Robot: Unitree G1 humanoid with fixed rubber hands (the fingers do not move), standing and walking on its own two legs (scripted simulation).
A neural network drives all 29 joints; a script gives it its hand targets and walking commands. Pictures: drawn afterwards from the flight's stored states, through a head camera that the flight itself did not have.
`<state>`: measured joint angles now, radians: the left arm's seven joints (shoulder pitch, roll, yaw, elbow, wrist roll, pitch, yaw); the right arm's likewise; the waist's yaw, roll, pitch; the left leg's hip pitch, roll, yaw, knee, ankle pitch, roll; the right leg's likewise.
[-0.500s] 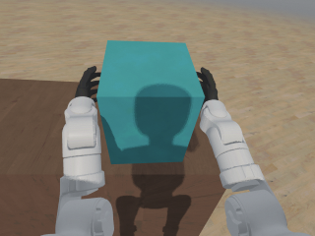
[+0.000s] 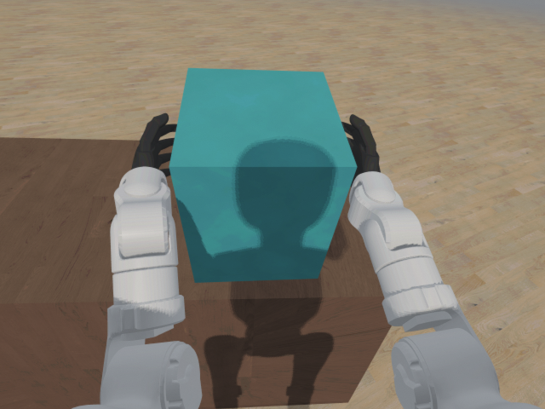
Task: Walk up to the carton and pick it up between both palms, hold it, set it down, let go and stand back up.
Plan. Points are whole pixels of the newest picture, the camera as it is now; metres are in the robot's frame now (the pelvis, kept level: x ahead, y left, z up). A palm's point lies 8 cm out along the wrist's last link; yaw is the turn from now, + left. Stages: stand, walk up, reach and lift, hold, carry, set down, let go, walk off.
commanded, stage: hold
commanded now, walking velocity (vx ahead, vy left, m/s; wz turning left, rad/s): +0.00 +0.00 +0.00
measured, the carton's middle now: (257, 180) +0.40 +0.01 +0.17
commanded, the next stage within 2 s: none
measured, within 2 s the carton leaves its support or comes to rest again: neither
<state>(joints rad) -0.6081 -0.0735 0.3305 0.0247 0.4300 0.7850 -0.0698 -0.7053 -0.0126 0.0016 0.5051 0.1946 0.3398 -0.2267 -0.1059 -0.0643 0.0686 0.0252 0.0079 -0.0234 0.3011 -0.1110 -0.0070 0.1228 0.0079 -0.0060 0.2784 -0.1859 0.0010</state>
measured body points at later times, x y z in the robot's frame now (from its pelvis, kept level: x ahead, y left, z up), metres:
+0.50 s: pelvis +0.00 +0.01 +0.00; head -0.06 +0.02 +0.45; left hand +0.37 +0.15 +0.22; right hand +0.37 -0.14 +0.21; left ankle +0.05 +0.12 -0.75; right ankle +0.00 -0.12 -0.75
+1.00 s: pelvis +0.00 +0.00 +0.00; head -0.07 +0.03 +0.44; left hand +0.36 +0.16 +0.22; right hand +0.36 -0.14 +0.21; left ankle +0.05 +0.12 -0.75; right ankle +0.00 -0.12 -0.75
